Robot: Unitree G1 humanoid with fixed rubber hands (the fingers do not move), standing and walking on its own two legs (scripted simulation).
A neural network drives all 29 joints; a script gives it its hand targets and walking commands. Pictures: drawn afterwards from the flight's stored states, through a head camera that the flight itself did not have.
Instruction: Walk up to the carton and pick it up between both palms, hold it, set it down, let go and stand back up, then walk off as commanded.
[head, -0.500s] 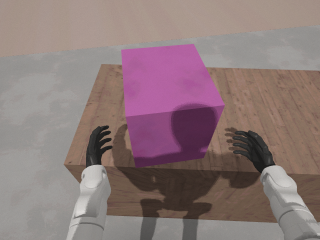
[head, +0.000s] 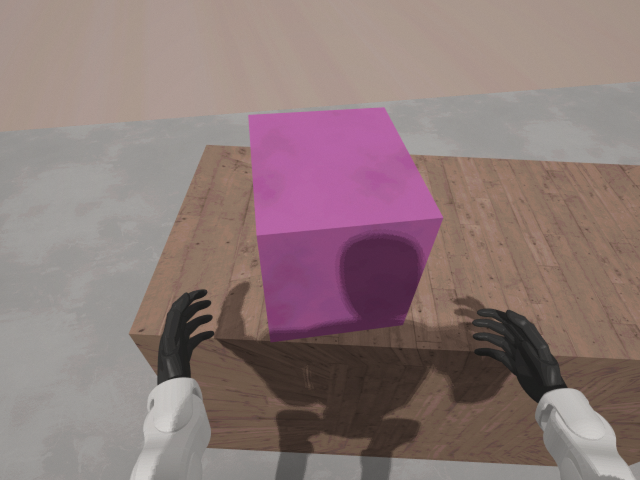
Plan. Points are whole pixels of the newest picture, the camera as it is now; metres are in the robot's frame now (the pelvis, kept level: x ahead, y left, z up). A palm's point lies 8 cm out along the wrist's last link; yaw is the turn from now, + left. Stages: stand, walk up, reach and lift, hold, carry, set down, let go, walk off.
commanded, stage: set down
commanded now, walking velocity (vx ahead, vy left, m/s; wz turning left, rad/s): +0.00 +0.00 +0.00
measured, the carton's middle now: (328, 223) +0.48 +0.05 +0.03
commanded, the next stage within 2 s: none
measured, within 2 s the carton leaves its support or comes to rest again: neither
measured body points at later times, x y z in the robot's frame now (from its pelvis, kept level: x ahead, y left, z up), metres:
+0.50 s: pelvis +0.00 +0.00 +0.00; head +0.01 +0.02 +0.45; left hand +0.22 +0.20 +0.02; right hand +0.26 -0.22 -0.01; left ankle +0.06 +0.13 -0.74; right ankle +0.00 -0.10 -0.74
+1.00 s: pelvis +0.01 +0.00 +0.00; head +0.02 +0.02 +0.45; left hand +0.21 +0.21 -0.02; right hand +0.24 -0.21 -0.03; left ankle +0.06 +0.13 -0.74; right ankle +0.00 -0.10 -0.74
